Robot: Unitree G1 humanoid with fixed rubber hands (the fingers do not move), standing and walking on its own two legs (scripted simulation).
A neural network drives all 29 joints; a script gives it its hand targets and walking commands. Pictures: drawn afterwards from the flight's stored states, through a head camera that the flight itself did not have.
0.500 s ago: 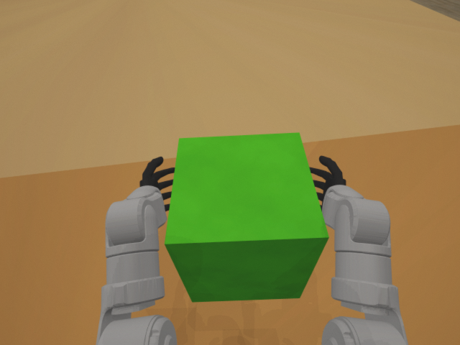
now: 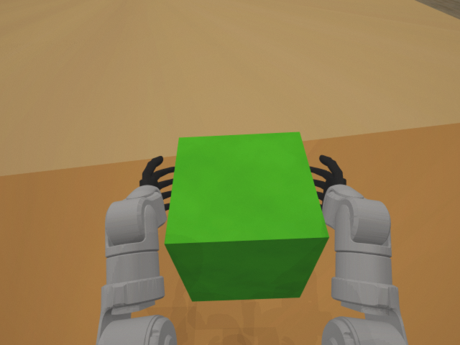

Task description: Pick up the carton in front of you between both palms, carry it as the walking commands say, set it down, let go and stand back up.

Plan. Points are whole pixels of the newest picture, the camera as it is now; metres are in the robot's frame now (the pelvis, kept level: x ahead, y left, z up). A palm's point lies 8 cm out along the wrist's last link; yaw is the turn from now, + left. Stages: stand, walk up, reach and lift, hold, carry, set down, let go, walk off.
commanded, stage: carry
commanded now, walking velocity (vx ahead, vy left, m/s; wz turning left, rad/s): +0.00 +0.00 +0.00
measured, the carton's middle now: (242, 221) +0.32 +0.00 +0.05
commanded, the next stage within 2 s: none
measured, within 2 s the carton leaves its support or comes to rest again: neither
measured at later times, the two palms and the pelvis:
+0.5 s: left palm (146, 182) +0.34 +0.16 +0.14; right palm (326, 179) +0.34 -0.14 +0.14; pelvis +0.02 +0.01 +0.00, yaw +0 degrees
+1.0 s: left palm (171, 108) +0.57 +0.15 +0.14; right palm (304, 103) +0.59 -0.15 +0.13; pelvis +0.23 -0.02 +0.00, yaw +2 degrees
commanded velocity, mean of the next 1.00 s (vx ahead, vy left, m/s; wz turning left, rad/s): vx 0.36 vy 0.00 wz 0.00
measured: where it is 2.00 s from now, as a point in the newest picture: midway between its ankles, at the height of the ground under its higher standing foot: (238, 229)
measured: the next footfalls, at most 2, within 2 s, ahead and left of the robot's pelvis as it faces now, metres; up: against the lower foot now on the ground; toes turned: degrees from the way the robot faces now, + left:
right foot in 0.92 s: +0.36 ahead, -0.09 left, +0.03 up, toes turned -5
left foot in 1.40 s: +0.66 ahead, +0.09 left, +0.06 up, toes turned +7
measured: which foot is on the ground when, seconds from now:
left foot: down 0.00-0.96, up 0.98-1.00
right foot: down 0.00-0.54, up 0.56-0.90, down 0.92-1.00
